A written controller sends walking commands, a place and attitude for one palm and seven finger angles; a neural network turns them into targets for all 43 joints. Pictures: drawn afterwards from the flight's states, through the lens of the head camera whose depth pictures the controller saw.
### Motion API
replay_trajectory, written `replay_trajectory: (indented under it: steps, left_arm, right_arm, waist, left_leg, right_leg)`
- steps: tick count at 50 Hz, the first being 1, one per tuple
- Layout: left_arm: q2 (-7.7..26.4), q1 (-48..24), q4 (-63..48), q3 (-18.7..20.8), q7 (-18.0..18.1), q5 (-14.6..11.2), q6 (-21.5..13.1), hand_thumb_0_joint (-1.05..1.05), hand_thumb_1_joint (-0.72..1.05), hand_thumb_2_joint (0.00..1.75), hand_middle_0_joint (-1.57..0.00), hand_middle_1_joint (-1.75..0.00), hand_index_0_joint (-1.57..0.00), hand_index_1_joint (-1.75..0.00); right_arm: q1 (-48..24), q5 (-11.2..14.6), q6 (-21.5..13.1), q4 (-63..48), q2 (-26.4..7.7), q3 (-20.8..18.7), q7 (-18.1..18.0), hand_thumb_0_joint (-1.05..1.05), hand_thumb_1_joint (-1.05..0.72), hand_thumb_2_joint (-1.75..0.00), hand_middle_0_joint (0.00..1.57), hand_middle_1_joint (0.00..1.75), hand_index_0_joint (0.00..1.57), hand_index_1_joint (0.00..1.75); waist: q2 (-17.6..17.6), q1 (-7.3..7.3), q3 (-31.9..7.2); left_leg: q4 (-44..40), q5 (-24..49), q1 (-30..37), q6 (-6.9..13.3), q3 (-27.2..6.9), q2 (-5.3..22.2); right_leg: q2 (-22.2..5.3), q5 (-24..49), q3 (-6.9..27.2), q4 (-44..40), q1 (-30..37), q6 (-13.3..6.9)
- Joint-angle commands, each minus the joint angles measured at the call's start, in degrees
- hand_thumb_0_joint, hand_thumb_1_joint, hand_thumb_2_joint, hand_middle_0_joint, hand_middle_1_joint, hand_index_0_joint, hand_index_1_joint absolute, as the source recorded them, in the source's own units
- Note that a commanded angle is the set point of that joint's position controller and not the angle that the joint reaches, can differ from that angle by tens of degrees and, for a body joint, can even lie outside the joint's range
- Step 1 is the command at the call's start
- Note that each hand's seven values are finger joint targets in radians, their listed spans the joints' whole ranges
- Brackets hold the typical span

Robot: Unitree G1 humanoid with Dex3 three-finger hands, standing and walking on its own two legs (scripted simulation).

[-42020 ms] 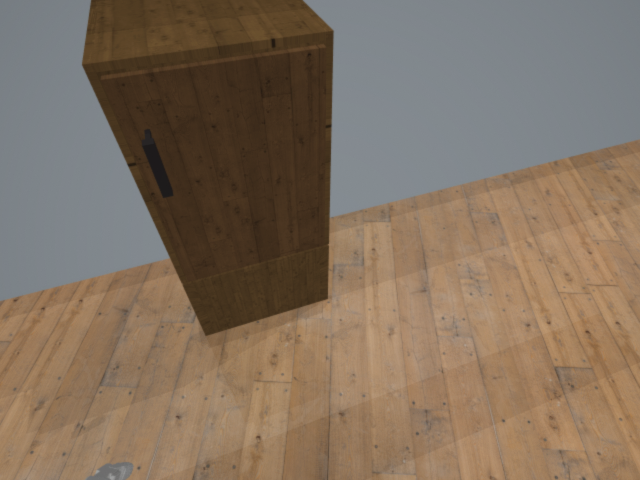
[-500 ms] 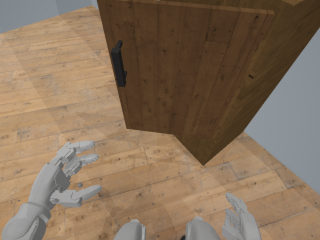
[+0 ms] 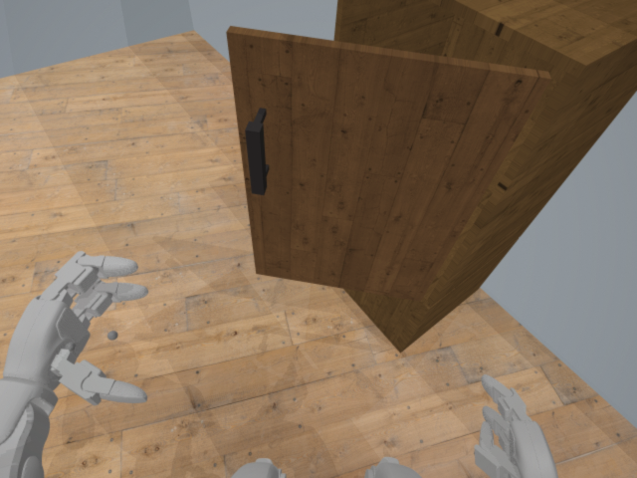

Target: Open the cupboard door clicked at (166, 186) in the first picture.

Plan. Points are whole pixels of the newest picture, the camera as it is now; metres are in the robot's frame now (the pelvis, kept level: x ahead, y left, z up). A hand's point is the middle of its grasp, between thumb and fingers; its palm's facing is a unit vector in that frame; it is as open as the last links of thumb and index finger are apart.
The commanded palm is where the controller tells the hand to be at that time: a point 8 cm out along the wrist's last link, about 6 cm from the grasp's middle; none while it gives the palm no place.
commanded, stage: raise the hand with hooked fingers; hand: left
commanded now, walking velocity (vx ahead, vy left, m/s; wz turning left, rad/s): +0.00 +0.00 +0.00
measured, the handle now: (260, 152) +0.57 +0.13 +0.06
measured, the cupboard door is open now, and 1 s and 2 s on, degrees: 44 44 44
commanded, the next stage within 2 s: move the hooked fingers beside the handle in 0.82 s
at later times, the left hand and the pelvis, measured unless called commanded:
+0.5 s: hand (117, 294) +0.30 +0.25 +0.07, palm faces -0.10 -0.99 -0.04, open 14.0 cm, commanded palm +0.27 +0.30 +0.08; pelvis +0.01 -0.01 +0.01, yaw -1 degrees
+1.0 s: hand (118, 298) +0.29 +0.25 +0.07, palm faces -0.07 -1.00 -0.04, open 14.0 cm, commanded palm +0.28 +0.30 +0.07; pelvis +0.00 -0.02 +0.01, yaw +0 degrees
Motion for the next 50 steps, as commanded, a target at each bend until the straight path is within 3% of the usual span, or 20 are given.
replay_trajectory:
  steps: [1, 3, 5, 9, 10, 12, 14, 18, 22, 24, 26, 29, 31, 32, 38, 40, 46, 47, 50]
  left_arm:
    - [10.48, -10.53, -5.29, 4.02, -3.02, -0.58, -0.35, 0.0, -0.5, 0.3, -0.3, -1.2, -0.3, -1.2]
    - [12.29, -13.4, -4.58, 5.59, -4.4, -1.04, -0.11, 0.0, -0.5, 0.3, -0.3, -1.2, -0.3, -1.2]
    - [15.67, -17.07, -5.07, 8.3, -5.51, -1.77, -0.93, 0.0, -0.5, 0.3, -0.3, -1.2, -0.3, -1.2]
    - [18.39, -19.47, -2.85, 11.68, -6.28, -3.3, -3.17, 0.0, -0.5, 0.3, -0.3, -1.2, -0.3, -1.2]
    - [18.09, -19.93, -1.67, 11.81, -6.72, -3.53, -3.42, 0.0, -0.5, 0.3, -0.3, -1.2, -0.3, -1.2]
    - [17.25, -20.55, 2.59, 11.0, -7.55, -3.44, -2.94, 0.0, -0.5, 0.3, -0.3, -1.2, -0.3, -1.2]
    - [18.17, -22.23, 4.81, 11.12, -8.83, -3.39, -1.92, 0.0, -0.5, 0.3, -0.3, -1.2, -0.3, -1.2]
    - [17.46, -20.89, 6.99, 10.12, -11.08, -3.35, -0.05, 0.0, -0.5, 0.3, -0.3, -1.2, -0.3, -1.2]
    - [18.4, -19.69, 5.1, 11.76, -10.93, -4.18, -1.38, 0.0, -0.5, 0.3, -0.3, -1.2, -0.3, -1.2]
    - [20.72, -20.58, 4.15, 13.93, -9.66, -4.24, -2.82, 0.0, -0.5, 0.3, -0.3, -1.2, -0.3, -1.2]
    - [19.35, -20.44, 5.44, 13.43, -8.89, -4.26, -3.61, 0.0, -0.5, 0.3, -0.3, -1.2, -0.3, -1.2]
    - [19.83, -22.12, 5.23, 13.24, -8.21, -3.74, -4.17, 0.0, -0.5, 0.3, -0.3, -1.2, -0.3, -1.2]
    - [18.63, -21.51, 5.55, 12.05, -8.47, -3.4, -3.93, 0.0, -0.5, 0.3, -0.3, -1.2, -0.3, -1.2]
    - [18.45, -21.45, 5.24, 11.64, -8.62, -3.04, -3.85, 0.0, -0.5, 0.3, -0.3, -1.2, -0.3, -1.2]
    - [18.66, -22.38, 6.6, 11.69, -9.28, -3.46, -3.5, 0.0, -0.5, 0.3, -0.3, -1.2, -0.3, -1.2]
    - [19.17, -23.61, 6.68, 12.08, -9.39, -3.59, -3.72, 0.0, -0.5, 0.3, -0.3, -1.2, -0.3, -1.2]
    - [18.24, -22.85, 7.33, 10.95, -9.67, -3.18, -3.71, 0.0, -0.5, 0.3, -0.3, -1.2, -0.3, -1.2]
    - [17.16, -25.53, 7.0, 9.49, -9.67, -3.11, -3.6, 0.0, -0.5, 0.3, -0.3, -1.2, -0.3, -1.2]
    - [18.5, -34.33, 9.31, 8.81, -9.4, -2.26, -3.56, 0.0, -0.5, 0.3, -0.3, -1.2, -0.3, -1.2]
  right_arm:
    - [0.15, 0.38, -1.77, -7.28, -10.05, -3.61, -0.71, 0.0, -0.9, -0.9, 0.2, 0.3, 0.2, 0.3]
    - [0.27, 0.31, -1.81, -7.18, -10.2, -3.61, -1.12, 0.0, -0.9, -0.9, 0.2, 0.3, 0.2, 0.3]
    - [0.26, 0.07, -1.79, -6.71, -10.16, -3.28, -1.34, 0.0, -0.9, -0.9, 0.2, 0.3, 0.2, 0.3]
    - [0.66, -0.37, -1.93, -5.58, -9.96, -3.03, -1.58, 0.0, -0.9, -0.9, 0.2, 0.3, 0.2, 0.3]
    - [0.85, -0.38, -1.82, -5.24, -9.75, -2.92, -1.56, 0.0, -0.9, -0.9, 0.2, 0.3, 0.2, 0.3]
    - [0.65, -0.09, -1.54, -4.91, -9.94, -2.91, -1.61, 0.0, -0.9, -0.9, 0.2, 0.3, 0.2, 0.3]
    - [0.79, -0.04, -1.44, -4.75, -10.33, -2.95, -1.68, 0.0, -0.9, -0.9, 0.2, 0.3, 0.2, 0.3]
    - [1.42, 0.24, -1.17, -5.4, -10.47, -3.4, -1.54, 0.0, -0.9, -0.9, 0.2, 0.3, 0.2, 0.3]
    - [2.06, -0.09, -1.31, -5.81, -10.41, -3.78, -0.85, 0.0, -0.9, -0.9, 0.2, 0.3, 0.2, 0.3]
    - [2.28, -0.48, -1.36, -5.51, -10.55, -3.83, -0.64, 0.0, -0.9, -0.9, 0.2, 0.3, 0.2, 0.3]
    - [2.47, -0.26, -1.01, -5.77, -10.2, -3.74, -0.61, 0.0, -0.9, -0.9, 0.2, 0.3, 0.2, 0.3]
    - [2.36, -0.3, -0.93, -5.49, -10.37, -3.67, -0.71, 0.0, -0.9, -0.9, 0.2, 0.3, 0.2, 0.3]
    - [2.32, -0.11, -0.77, -5.66, -10.07, -3.62, -0.82, 0.0, -0.9, -0.9, 0.2, 0.3, 0.2, 0.3]
    - [2.2, -0.09, -0.84, -5.77, -10.07, -3.68, -0.9, 0.0, -0.9, -0.9, 0.2, 0.3, 0.2, 0.3]
    - [1.74, 0.1, -0.88, -5.63, -10.16, -3.35, -1.51, 0.0, -0.9, -0.9, 0.2, 0.3, 0.2, 0.3]
    - [1.59, 0.01, -0.88, -5.28, -10.04, -3.08, -1.58, 0.0, -0.9, -0.9, 0.2, 0.3, 0.2, 0.3]
    - [1.59, 0.09, -1.12, -5.36, -9.91, -3.1, -1.68, 0.0, -0.9, -0.9, 0.2, 0.3, 0.2, 0.3]
    - [1.5, 0.07, -1.09, -5.22, -9.92, -3.03, -1.83, 0.0, -0.9, -0.9, 0.2, 0.3, 0.2, 0.3]
    - [2.31, -0.01, -0.76, -3.68, -10.37, -2.83, -2.54, 0.0, -0.9, -0.9, 0.2, 0.3, 0.2, 0.3]
  waist:
    - [5.04, -0.99, -9.15]
    - [2.82, -1.11, -10.85]
    - [5.32, -0.28, -13.27]
    - [5.08, 0.29, -14.12]
    - [5.21, 0.1, -14.66]
    - [4.33, -0.31, -11.97]
    - [5.84, -0.19, -12.17]
    - [4.66, 0.04, -14.02]
    - [3.52, 0.54, -15.28]
    - [3.99, 0.8, -14.81]
    - [2.89, 0.32, -13.6]
    - [5.51, 0.2, -12.44]
    - [5.07, -0.13, -13.22]
    - [6.44, 0.01, -13.94]
    - [2.87, -0.65, -11.93]
    - [4.62, -0.56, -11.76]
    - [4.2, -0.51, -12.83]
    - [3.81, -1.26, -12.54]
    - [4.32, -2.72, -10.6]
  left_leg:
    - [-13.48, 19.99, 5.69, -3.61, -4.82, -0.15]
    - [-13.24, 19.68, 5.9, -3.11, -4.52, -0.32]
    - [-13.07, 22.71, 7.73, -3.48, -4.51, -0.46]
    - [-12.37, 25.23, 7.99, -3.43, -4.13, -0.55]
    - [-12.55, 25.31, 8.32, -3.3, -3.88, -0.58]
    - [-13.13, 22.52, 6.62, -3.07, -3.77, -0.53]
    - [-13.16, 22.54, 6.44, -2.85, -3.47, -0.74]
    - [-13.71, 24.43, 7.14, -2.35, -2.91, -0.75]
    - [-13.37, 27.1, 7.34, -2.29, -2.59, -0.75]
    - [-13.22, 26.88, 6.75, -2.49, -2.63, -0.78]
    - [-13.8, 24.05, 5.84, -2.3, -2.32, -0.86]
    - [-14.29, 21.76, 6.07, -2.36, -2.27, -0.8]
    - [-14.55, 21.3, 6.31, -2.11, -2.15, -0.86]
    - [-14.52, 21.19, 6.7, -2.05, -2.03, -0.87]
    - [-14.78, 17.73, 5.18, -1.78, -2.45, -0.8]
    - [-14.86, 17.86, 5.73, -1.87, -2.41, -0.85]
    - [-14.6, 18.6, 6.01, -1.81, -2.32, -0.85]
    - [-14.5, 18.05, 6.11, -1.77, -2.4, -0.83]
    - [-14.31, 15.6, 5.78, -1.85, -2.95, -0.63]
  right_leg:
    - [3.6, 7.11, 1.49, -5.44, 7.15, -2.41]
    - [3.48, 7.77, 1.91, -6.1, 8.59, -2.31]
    - [3.63, 9.8, 2.24, -5.89, 10.28, -2.8]
    - [3.78, 12.26, 2.83, -5.96, 11.71, -2.95]
    - [3.65, 12.59, 2.93, -6.16, 12.15, -2.83]
    - [3.51, 10.69, 2.85, -6.77, 11.17, -2.7]
    - [3.36, 11.0, 3.37, -7.11, 11.92, -2.95]
    - [2.97, 13.21, 3.7, -8.1, 13.42, -2.54]
    - [3.17, 15.96, 4.1, -7.92, 14.62, -2.39]
    - [3.29, 15.68, 4.16, -7.45, 14.88, -2.71]
    - [3.36, 13.34, 4.23, -7.91, 14.33, -2.43]
    - [3.2, 11.03, 4.39, -8.16, 13.29, -2.68]
    - [3.05, 11.11, 4.5, -8.58, 13.97, -2.4]
    - [2.98, 10.94, 4.66, -8.64, 13.78, -2.39]
    - [3.0, 7.97, 4.84, -9.66, 13.32, -2.14]
    - [3.09, 8.05, 4.88, -9.51, 13.39, -2.43]
    - [2.98, 9.12, 4.96, -9.33, 13.6, -2.24]
    - [3.01, 8.85, 4.71, -9.21, 12.53, -2.07]
    - [3.23, 6.22, 4.6, -9.14, 9.62, -2.21]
